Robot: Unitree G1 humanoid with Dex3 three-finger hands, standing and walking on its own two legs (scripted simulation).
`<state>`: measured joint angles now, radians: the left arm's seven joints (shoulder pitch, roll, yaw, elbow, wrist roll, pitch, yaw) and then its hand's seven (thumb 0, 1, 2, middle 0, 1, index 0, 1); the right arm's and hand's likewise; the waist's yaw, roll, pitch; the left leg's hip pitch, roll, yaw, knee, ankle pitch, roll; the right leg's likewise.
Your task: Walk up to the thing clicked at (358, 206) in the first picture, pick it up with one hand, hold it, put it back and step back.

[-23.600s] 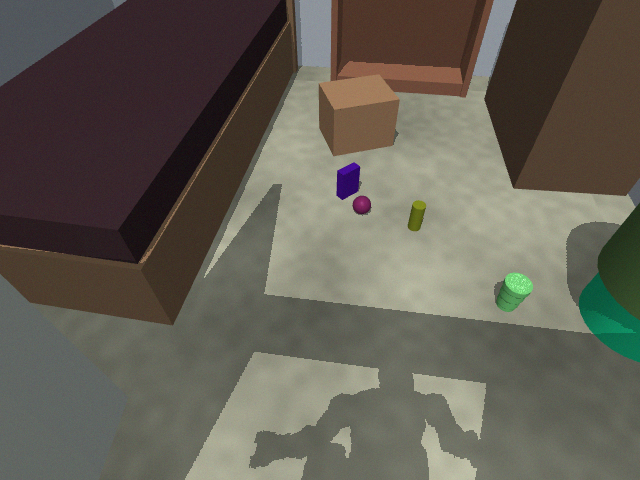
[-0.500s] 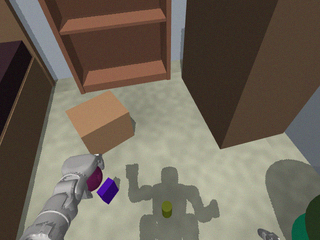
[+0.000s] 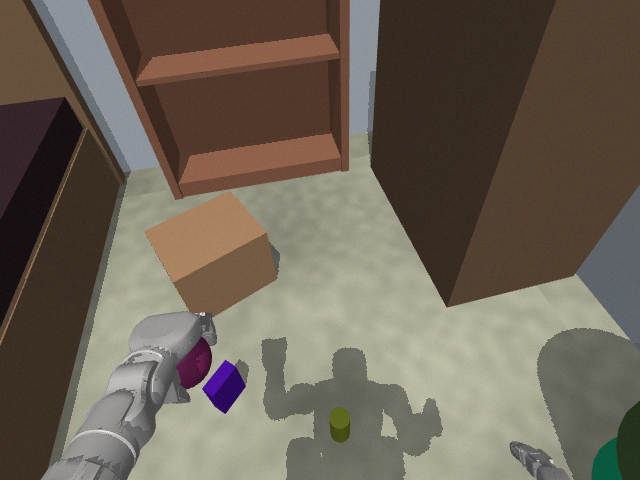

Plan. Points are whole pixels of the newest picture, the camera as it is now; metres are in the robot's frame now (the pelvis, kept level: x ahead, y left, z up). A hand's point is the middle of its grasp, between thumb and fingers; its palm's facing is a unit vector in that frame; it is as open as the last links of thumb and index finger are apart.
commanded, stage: hold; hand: left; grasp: from above
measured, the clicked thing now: (182, 359) +0.31 +0.22 -0.06
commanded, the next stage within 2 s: crouch in 1.04 s
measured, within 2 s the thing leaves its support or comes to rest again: neither
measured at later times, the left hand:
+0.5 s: hand (174, 367) +0.29 +0.22 -0.03, palm faces -0.43 -0.07 -0.90, open 10.2 cm
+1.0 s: hand (174, 364) +0.29 +0.22 -0.03, palm faces -0.44 -0.07 -0.90, open 10.2 cm
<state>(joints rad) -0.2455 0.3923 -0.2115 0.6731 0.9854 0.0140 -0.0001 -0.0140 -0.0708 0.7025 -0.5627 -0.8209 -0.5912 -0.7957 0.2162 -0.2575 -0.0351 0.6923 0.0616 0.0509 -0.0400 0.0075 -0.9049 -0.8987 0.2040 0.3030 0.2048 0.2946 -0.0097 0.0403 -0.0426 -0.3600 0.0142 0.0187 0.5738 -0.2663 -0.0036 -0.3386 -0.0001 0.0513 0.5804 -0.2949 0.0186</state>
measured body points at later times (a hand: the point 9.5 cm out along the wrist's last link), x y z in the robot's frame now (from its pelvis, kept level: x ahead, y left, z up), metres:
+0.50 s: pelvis -0.01 +0.00 +0.01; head +0.00 -0.02 +0.45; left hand +0.30 +0.22 +0.03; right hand +0.14 -0.25 -0.11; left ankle +0.02 +0.12 -0.73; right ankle +0.00 -0.13 -0.73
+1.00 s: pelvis +0.00 +0.00 +0.01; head +0.01 -0.02 +0.46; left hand +0.31 +0.22 +0.02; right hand +0.15 -0.25 -0.11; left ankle +0.02 +0.12 -0.73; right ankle +0.00 -0.13 -0.73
